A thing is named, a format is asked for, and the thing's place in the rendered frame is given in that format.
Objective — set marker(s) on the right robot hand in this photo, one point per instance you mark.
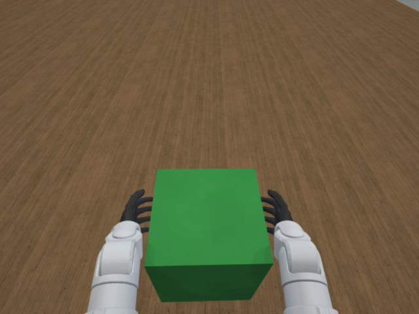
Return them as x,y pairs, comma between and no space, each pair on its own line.
280,212

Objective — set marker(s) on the carton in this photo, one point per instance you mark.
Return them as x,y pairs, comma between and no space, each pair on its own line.
207,236

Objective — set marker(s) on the left robot forearm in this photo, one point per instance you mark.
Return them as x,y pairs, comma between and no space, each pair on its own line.
116,275

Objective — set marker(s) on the left robot hand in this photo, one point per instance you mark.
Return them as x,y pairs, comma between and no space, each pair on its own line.
132,211

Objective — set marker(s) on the right robot forearm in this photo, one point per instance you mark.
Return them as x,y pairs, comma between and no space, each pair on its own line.
303,278

